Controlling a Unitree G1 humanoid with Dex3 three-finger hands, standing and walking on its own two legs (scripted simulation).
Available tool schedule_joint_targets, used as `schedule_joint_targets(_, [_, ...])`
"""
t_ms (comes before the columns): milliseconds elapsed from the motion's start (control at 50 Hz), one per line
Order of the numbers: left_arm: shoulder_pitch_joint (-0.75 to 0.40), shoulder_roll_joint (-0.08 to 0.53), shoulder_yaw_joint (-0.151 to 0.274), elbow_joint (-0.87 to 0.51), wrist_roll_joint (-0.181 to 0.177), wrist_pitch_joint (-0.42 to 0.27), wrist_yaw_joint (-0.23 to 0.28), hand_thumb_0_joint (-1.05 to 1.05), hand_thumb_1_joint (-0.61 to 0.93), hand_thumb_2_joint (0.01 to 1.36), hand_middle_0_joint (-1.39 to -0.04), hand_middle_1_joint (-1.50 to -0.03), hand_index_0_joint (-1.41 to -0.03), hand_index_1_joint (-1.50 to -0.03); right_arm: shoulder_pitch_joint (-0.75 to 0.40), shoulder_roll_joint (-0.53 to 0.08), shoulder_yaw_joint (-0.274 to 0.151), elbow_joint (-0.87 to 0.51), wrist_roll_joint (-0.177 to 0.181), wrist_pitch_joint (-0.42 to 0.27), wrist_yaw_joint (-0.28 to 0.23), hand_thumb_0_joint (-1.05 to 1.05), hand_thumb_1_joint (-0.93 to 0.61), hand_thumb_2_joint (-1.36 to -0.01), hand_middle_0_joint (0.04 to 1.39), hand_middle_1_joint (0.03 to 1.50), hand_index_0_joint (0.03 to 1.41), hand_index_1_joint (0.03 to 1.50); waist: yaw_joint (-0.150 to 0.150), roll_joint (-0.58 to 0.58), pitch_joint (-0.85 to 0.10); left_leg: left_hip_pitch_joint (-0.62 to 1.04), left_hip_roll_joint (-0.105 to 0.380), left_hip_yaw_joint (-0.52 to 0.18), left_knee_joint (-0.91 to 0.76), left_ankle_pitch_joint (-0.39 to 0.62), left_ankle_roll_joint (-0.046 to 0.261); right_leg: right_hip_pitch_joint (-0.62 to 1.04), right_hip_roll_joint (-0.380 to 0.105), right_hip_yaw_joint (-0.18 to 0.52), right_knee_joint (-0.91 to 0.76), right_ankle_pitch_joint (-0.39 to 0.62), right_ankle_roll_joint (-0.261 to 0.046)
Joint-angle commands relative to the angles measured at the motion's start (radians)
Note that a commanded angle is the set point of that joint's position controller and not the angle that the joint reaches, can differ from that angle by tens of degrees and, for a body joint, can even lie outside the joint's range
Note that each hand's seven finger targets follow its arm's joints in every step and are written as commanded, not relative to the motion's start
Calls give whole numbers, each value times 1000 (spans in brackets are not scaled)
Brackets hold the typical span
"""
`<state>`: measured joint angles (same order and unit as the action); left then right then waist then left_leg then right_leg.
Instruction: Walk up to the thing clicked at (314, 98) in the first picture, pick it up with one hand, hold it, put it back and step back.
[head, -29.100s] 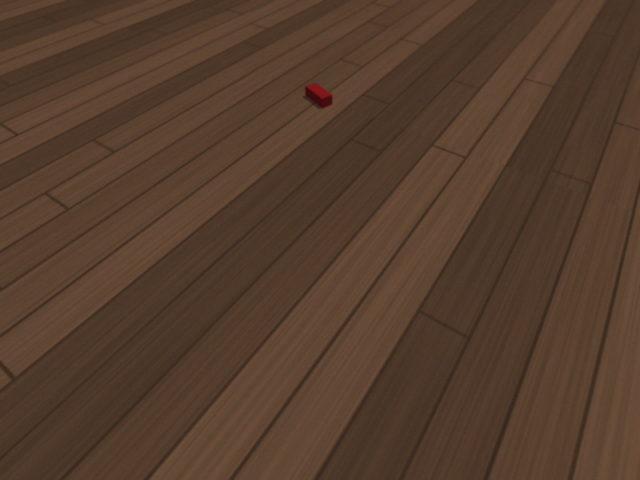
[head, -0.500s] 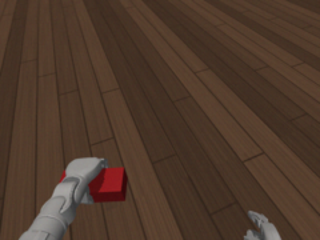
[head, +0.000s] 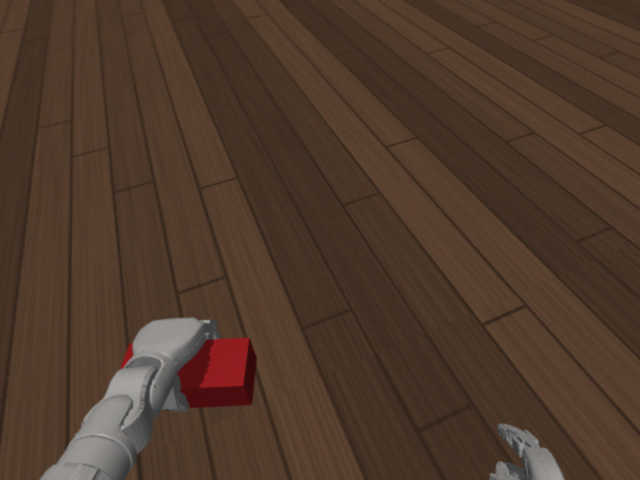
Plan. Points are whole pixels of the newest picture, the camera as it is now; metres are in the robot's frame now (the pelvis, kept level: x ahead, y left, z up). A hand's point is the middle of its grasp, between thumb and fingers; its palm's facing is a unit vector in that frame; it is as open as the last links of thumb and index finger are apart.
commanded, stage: crouch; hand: left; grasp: from above
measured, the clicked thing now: (189, 373) +0.29 +0.21 -0.09
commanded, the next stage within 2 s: lower in 1.76 s
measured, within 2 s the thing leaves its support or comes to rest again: neither
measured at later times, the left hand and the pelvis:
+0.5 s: hand (219, 383) +0.34 +0.21 -0.26, palm faces -0.41 +0.07 -0.91, open 10.4 cm; pelvis -0.05 +0.00 -0.14, yaw +0 degrees
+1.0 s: hand (245, 399) +0.38 +0.21 -0.47, palm faces -0.47 +0.00 -0.88, open 10.4 cm; pelvis -0.06 +0.00 -0.31, yaw -1 degrees
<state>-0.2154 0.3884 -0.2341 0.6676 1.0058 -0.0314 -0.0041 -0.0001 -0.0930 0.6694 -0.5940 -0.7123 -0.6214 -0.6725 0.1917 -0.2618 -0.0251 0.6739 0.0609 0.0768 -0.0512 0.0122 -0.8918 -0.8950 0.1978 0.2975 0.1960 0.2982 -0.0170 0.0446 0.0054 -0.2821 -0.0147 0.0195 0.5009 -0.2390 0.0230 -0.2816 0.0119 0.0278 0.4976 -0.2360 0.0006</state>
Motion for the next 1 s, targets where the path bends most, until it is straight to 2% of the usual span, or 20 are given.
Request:
schedule_joint_targets(0, [-373,201,132,-124,34,-16,134,0,485,937,-884,-772,-881,-777,-44,-129,-47,-108,-12,-35,-8,0,-883,-897,200,300,200,300,-10,-52,-219,84,-8,-15,-27,151,-7,-14,16,-9,-54,119,-20])
schedule_joint_targets(40, [-403,168,109,-70,63,-19,186,0,455,937,-859,-772,-856,-777,-22,-131,-53,-93,-18,-36,0,0,-882,-896,200,300,200,300,-24,-44,-231,57,-9,-9,11,146,-8,-58,13,-9,-23,119,-20])
schedule_joint_targets(80, [-448,170,108,-2,84,-17,233,0,484,939,-867,-801,-872,-798,-6,-137,-60,-70,-26,-36,9,0,-883,-896,200,300,200,300,-32,-42,-258,17,-6,-14,67,142,-12,-111,13,-16,25,117,-19])
schedule_joint_targets(160, [-550,116,66,136,112,-17,291,0,550,962,-907,-846,-918,-836,37,-146,-75,-28,-39,-45,22,0,-890,-897,199,299,199,299,-70,-37,-320,-125,-5,-12,235,102,-14,-291,11,-17,168,92,-17])
schedule_joint_targets(220, [-593,109,75,219,142,-36,335,0,515,947,-882,-839,-893,-830,76,-149,-87,-18,-57,-60,32,0,-888,-895,199,299,199,299,-83,-27,-398,-292,-1,-18,399,56,-11,-456,16,-23,327,46,-26])
schedule_joint_targets(300, [-714,153,108,240,173,-40,404,0,540,869,-879,-831,-906,-805,107,-163,-92,-23,-71,-73,31,0,-891,-895,199,299,200,299,-84,78,-558,-400,6,-34,552,26,-20,-640,24,-38,508,9,-40])
schedule_joint_targets(380, [-761,184,134,372,188,-20,444,0,546,932,-901,-830,-914,-818,123,-176,-93,-13,-82,-85,18,0,-890,-896,199,299,200,299,-97,53,-561,-622,8,-66,659,-116,-17,-830,27,-54,656,-96,-43])
schedule_joint_targets(420, [-785,226,170,351,179,-10,454,0,564,922,-910,-824,-926,-810,132,-180,-98,-14,-87,-94,15,0,-886,-894,200,299,200,299,-82,91,-661,-661,9,-72,719,-131,-18,-890,23,-53,726,-117,-47])
schedule_joint_targets(440, [-826,233,171,326,175,-2,456,0,583,927,-922,-824,-938,-810,129,-180,-96,-15,-89,-97,13,0,-886,-893,200,299,200,299,-88,109,-720,-682,8,-71,753,-121,-16,-900,25,-53,762,-108,-47])
schedule_joint_targets(480, [-778,202,158,386,163,18,451,0,636,948,-982,-815,-991,-809,137,-180,-95,-10,-92,-100,11,0,-889,-895,199,299,200,299,-100,69,-719,-753,7,-75,802,-137,-10,-951,20,-58,806,-127,-47])
schedule_joint_targets(520, [-805,237,177,417,159,23,442,0,650,995,-996,-840,-1000,-838,142,-184,-93,-2,-101,-109,12,0,-890,-896,199,299,200,299,-112,51,-730,-837,5,-80,849,-174,-9,-996,17,-60,853,-159,-45])
schedule_joint_targets(560, [-886,303,205,387,157,17,432,0,618,1040,-994,-838,-987,-848,141,-185,-93,-8,-105,-113,9,0,-892,-897,199,299,200,299,-113,80,-775,-890,-2,-73,894,-243,-7,-1042,14,-56,892,-215,-47])
schedule_joint_targets(620, [-903,263,190,408,144,6,421,0,634,1047,-1001,-852,-998,-858,154,-183,-86,0,-112,-122,13,0,-892,-897,200,299,200,299,-141,81,-799,-954,-4,-79,953,-305,-7,-1115,9,-66,952,-270,-48])
schedule_joint_targets(700, [-969,304,208,429,149,-28,421,0,664,1067,-1030,-842,-1025,-851,165,-192,-80,13,-120,-133,22,0,-890,-897,200,299,200,299,-166,100,-820,-1026,-7,-92,1025,-366,-6,-1219,7,-76,1022,-321,-48])
schedule_joint_targets(820, [-1031,337,229,429,172,-78,444,0,645,1112,-1033,-846,-1020,-862,185,-191,-63,41,-137,-150,51,0,-895,-899,200,299,200,299,-176,153,-900,-1067,-11,-76,1159,-271,-3,-1309,8,-86,1116,-251,-47])
schedule_joint_targets(840, [-1021,337,235,465,184,-80,450,0,670,1111,-1051,-855,-1040,-869,200,-193,-58,48,-144,-152,59,0,-900,-901,199,299,199,299,-192,145,-891,-1070,-9,-81,1180,-252,-4,-1326,1,-87,1130,-233,-43])
schedule_joint_targets(880, [-1034,343,240,481,201,-88,464,0,653,1104,-1031,-854,-1022,-865,201,-193,-53,55,-151,-157,72,0,-899,-900,199,299,200,299,-199,164,-884,-1097,-9,-76,1217,-219,-5,-1349,4,-90,1162,-205,-43])
schedule_joint_targets(900, [-1049,370,257,475,208,-94,474,0,656,1100,-1036,-852,-1027,-864,204,-187,-50,53,-153,-156,77,0,-901,-901,199,299,199,299,-190,161,-911,-1116,-13,-56,1251,-202,5,-1329,10,-85,1163,-179,-40])
schedule_joint_targets(960, [-1039,368,270,508,222,-96,496,0,689,1116,-1056,-868,-1048,-877,208,-183,-43,53,-167,-162,99,0,-902,-901,199,299,199,299,-200,182,-909,-1151,-13,-51,1296,-163,4,-1333,8,-86,1203,-140,-37])
schedule_joint_targets(980, [-1026,375,280,541,226,-92,501,0,691,1117,-1069,-849,-1056,-865,200,-186,-42,57,-171,-163,103,0,-904,-902,199,299,199,299,-189,190,-909,-1145,-11,-55,1306,-149,2,-1360,10,-90,1221,-139,-40])
